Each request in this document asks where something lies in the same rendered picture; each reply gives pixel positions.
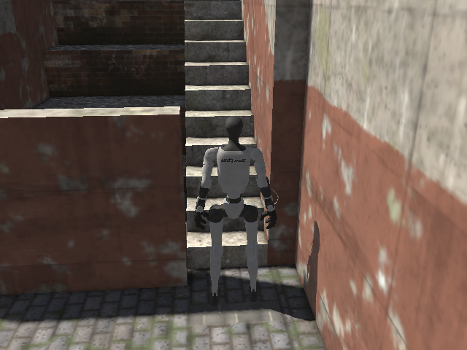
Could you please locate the right robot forearm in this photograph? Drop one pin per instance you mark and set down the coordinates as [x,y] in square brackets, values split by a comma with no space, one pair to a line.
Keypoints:
[267,197]

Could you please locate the right robot hand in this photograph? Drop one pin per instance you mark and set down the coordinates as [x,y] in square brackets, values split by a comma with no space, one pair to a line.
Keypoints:
[272,218]

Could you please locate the right robot shin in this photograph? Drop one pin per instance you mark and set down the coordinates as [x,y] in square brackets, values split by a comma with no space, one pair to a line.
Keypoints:
[252,264]

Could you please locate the left robot forearm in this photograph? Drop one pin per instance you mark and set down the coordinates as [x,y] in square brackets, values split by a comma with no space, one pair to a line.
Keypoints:
[202,197]

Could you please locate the humanoid robot head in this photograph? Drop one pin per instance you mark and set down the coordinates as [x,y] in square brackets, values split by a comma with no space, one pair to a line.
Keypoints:
[233,128]

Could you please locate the left robot hand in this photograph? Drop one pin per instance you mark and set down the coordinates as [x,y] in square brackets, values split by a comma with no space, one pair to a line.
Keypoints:
[198,219]

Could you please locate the robot right upper arm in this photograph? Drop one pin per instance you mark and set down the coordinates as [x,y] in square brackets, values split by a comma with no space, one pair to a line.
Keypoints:
[260,167]

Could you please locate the robot left upper arm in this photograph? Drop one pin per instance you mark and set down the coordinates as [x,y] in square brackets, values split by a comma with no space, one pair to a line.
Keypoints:
[210,155]

